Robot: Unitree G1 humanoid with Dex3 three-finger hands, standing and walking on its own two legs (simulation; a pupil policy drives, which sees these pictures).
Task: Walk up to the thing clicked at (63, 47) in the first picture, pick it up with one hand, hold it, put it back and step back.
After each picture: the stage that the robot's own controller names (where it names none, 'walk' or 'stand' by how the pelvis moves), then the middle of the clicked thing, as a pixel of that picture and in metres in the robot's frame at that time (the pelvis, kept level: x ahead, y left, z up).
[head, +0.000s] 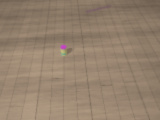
stand; (63, 50) +1.26 +0.20 -0.72
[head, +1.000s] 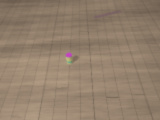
walk; (69, 58) +1.16 +0.22 -0.72
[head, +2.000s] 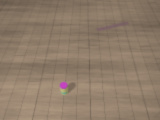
walk; (64, 88) +0.72 +0.20 -0.71
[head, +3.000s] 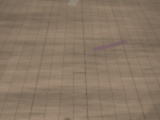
walk; out of the picture +0.42 +0.17 -0.70
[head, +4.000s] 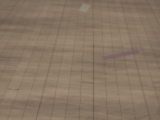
stand; out of the picture +0.34 +0.16 -0.72
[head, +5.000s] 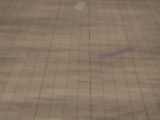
stand; out of the picture +0.32 +0.17 -0.73
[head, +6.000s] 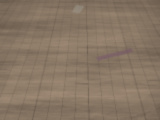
stand; out of the picture +0.33 +0.19 -0.73
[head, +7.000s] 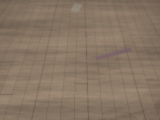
stand; out of the picture +0.32 +0.20 -0.73
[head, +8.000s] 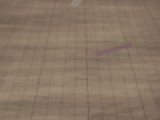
go down; out of the picture +0.32 +0.19 -0.72
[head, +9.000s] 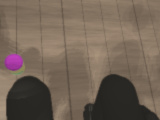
go down; (15, 65) +0.40 +0.23 -0.30
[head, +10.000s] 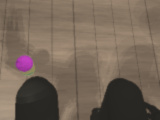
approach; (26, 66) +0.40 +0.23 -0.30
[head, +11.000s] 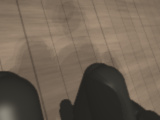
close in; out of the picture +0.38 +0.27 -0.21
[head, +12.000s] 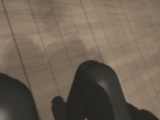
close; out of the picture +0.38 +0.28 -0.22
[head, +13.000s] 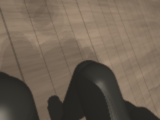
lift; out of the picture +0.37 +0.28 -0.22
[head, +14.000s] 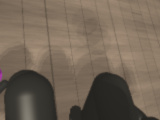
lift; out of the picture +0.30 +0.27 -0.15
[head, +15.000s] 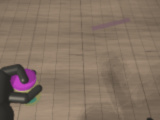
lift; (27, 88) +0.32 +0.18 +0.02
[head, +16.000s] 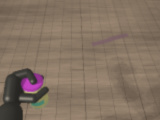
hold; (36, 91) +0.32 +0.17 +0.00
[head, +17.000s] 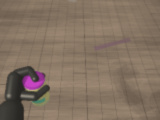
hold; (37, 89) +0.33 +0.17 +0.01
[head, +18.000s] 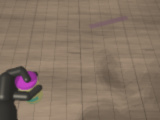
crouch; (30, 88) +0.34 +0.18 -0.05
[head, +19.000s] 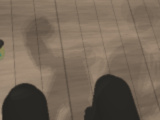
lower; out of the picture +0.46 +0.26 -0.09
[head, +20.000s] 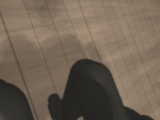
lower; out of the picture +0.41 +0.30 -0.22
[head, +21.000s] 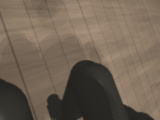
lower; out of the picture +0.40 +0.30 -0.22
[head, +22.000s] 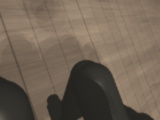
lower; out of the picture +0.40 +0.30 -0.22
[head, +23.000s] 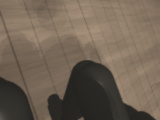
lower; out of the picture +0.40 +0.30 -0.22
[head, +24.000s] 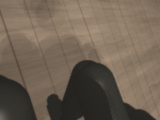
open; out of the picture +0.39 +0.29 -0.23
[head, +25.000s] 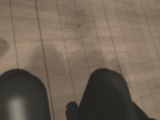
stand; out of the picture +0.40 +0.27 -0.24
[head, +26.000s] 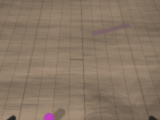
stand; out of the picture +0.37 +0.19 -0.61
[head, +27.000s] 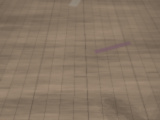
stand; out of the picture +0.37 +0.19 -0.67
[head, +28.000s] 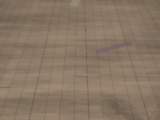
stand; out of the picture +0.37 +0.19 -0.67
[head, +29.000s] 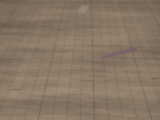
stand; out of the picture +0.39 +0.18 -0.72
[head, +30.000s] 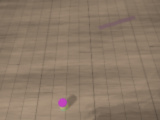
walk; (63, 104) +0.47 +0.19 -0.70
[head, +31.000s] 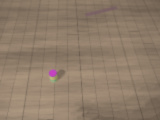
walk; (53, 76) +0.73 +0.21 -0.70
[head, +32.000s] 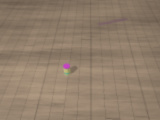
stand; (67, 69) +1.00 +0.21 -0.71
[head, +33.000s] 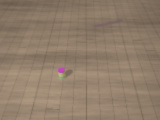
stand; (61, 73) +0.95 +0.21 -0.72
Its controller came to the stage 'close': yes
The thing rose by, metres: 0.71
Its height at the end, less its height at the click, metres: +0.00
